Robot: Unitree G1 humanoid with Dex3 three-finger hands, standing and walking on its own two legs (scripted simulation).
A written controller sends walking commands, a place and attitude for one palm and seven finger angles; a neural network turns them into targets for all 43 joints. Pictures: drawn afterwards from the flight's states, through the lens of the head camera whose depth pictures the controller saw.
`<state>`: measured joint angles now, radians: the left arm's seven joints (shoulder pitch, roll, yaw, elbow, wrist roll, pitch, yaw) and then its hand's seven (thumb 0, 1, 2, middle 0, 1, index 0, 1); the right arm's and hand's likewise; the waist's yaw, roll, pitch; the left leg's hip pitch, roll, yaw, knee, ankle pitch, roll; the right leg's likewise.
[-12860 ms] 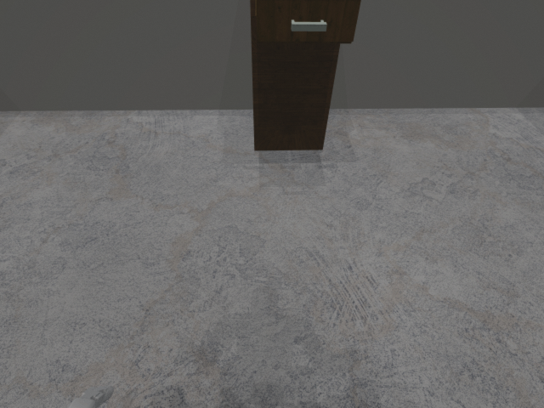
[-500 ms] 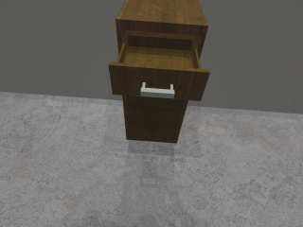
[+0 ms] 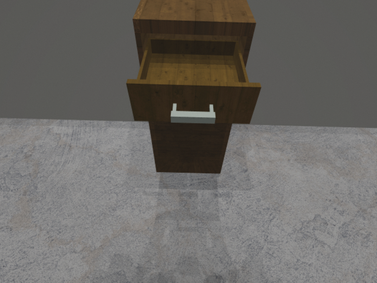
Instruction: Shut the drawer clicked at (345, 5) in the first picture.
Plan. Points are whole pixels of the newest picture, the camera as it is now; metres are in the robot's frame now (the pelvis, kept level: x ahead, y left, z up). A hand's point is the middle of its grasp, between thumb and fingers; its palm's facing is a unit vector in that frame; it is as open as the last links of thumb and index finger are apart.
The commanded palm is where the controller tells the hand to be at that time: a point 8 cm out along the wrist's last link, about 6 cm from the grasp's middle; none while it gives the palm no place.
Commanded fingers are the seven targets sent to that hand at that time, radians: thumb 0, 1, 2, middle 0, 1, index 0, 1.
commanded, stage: look again from close up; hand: left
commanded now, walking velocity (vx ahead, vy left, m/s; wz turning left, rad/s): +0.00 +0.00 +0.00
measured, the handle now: (193, 112) +0.54 +0.02 +0.04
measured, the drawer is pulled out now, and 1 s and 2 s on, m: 0.29 0.29 0.29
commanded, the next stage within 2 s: shuffle to correct the standing spot in 0.08 s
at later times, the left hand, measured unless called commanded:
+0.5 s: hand out of the picture +0.03 +0.13 -0.18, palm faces +0.00 -0.99 -0.17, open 7.4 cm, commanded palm none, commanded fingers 0.00 0.90 0.90 -0.20 -0.30 -0.20 -0.30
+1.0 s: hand out of the picture +0.09 +0.05 -0.20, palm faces +0.08 -0.99 -0.08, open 7.4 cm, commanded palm none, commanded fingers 0.00 0.90 0.90 -0.20 -0.30 -0.20 -0.30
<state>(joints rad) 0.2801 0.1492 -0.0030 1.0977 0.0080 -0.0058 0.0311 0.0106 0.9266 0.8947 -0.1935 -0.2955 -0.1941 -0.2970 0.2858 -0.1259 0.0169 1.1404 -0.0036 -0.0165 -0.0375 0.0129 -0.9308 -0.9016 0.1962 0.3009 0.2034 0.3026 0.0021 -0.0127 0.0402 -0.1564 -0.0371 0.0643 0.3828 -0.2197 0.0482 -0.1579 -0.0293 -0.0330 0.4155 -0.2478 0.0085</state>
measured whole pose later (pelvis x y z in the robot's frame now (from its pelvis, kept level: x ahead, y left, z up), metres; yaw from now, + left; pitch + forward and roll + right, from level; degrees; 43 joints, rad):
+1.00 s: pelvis +0.17 -0.09 -0.03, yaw +0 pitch -3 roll +0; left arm 0.43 0.11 0.02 1.10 0.02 0.00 0.00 0.01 0.91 0.89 -0.20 -0.30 -0.20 -0.30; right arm 0.08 -0.11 -0.01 0.97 -0.02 -0.06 -0.03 0.00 -0.91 -0.90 0.19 0.30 0.20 0.30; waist 0.03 -0.06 0.11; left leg -0.36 0.03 0.15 0.65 -0.24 0.08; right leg -0.29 0.06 -0.07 1.12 -0.50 -0.05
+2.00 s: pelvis +0.25 -0.23 -0.01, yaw +3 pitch +0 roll +2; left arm 0.24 0.17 0.03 0.97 0.03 0.02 0.03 0.00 0.91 0.89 -0.19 -0.30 -0.19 -0.30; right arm 0.13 -0.20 -0.05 0.98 -0.01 0.07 -0.01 0.00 -0.91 -0.90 0.20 0.30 0.20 0.30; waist 0.01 0.02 0.08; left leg -0.40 -0.02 0.01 0.88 -0.45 -0.03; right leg -0.23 -0.01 -0.04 0.56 -0.32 -0.05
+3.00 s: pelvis +0.21 -0.19 -0.01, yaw +3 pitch -2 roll +0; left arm 0.30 0.15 -0.01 1.08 0.01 -0.01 0.04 0.01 0.92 0.89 -0.20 -0.30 -0.20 -0.30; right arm 0.30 -0.16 0.02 1.07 -0.01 -0.02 -0.02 0.01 -0.92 -0.90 0.20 0.30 0.20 0.30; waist -0.01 0.01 0.01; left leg -0.18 -0.04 0.04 0.48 -0.26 0.05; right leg -0.21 -0.03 -0.03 0.48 -0.23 0.02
